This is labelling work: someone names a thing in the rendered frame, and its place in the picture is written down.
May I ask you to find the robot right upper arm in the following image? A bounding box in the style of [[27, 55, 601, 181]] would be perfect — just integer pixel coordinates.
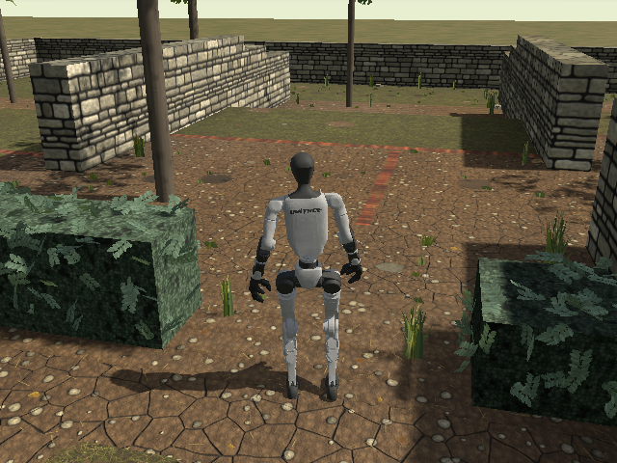
[[325, 193, 353, 244]]

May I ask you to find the robot left upper arm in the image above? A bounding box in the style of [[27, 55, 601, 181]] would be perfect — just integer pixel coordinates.
[[260, 196, 284, 251]]

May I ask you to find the left robot hand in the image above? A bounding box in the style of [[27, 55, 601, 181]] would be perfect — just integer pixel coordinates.
[[249, 277, 271, 303]]

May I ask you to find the robot right foot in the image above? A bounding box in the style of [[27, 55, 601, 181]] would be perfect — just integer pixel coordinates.
[[325, 373, 339, 400]]

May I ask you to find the left robot forearm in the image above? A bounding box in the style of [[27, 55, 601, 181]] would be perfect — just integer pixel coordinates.
[[251, 236, 270, 280]]

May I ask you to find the robot head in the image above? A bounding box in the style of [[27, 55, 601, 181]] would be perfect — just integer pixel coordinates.
[[288, 152, 321, 199]]

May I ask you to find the right robot hand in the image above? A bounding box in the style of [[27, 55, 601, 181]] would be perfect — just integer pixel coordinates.
[[340, 262, 363, 284]]

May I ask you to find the right robot forearm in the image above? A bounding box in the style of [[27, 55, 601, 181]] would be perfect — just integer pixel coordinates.
[[342, 229, 361, 265]]

